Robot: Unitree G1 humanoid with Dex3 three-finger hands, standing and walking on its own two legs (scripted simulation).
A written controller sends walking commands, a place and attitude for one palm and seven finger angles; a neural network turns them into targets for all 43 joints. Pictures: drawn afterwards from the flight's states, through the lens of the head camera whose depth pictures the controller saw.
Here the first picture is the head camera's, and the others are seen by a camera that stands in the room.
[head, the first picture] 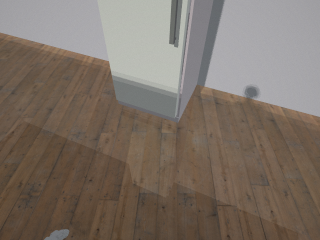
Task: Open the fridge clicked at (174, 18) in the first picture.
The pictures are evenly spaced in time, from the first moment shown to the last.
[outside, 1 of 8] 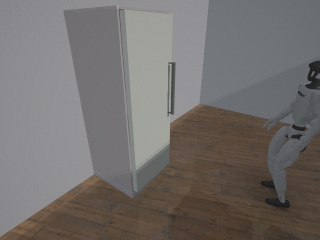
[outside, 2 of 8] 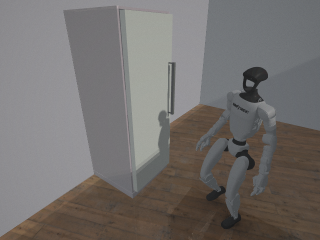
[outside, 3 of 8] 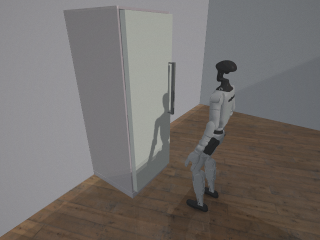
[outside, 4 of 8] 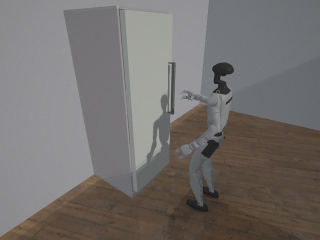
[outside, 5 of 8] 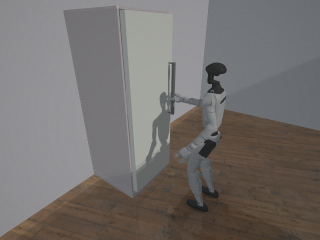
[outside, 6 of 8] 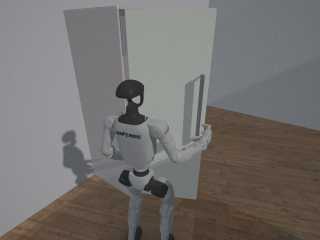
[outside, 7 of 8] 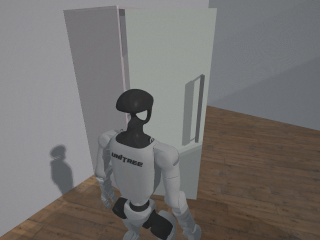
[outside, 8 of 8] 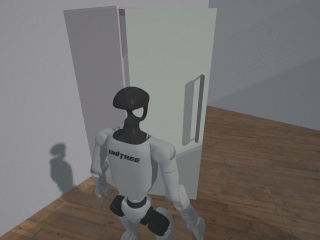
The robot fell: no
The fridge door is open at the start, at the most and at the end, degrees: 0 72 63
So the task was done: yes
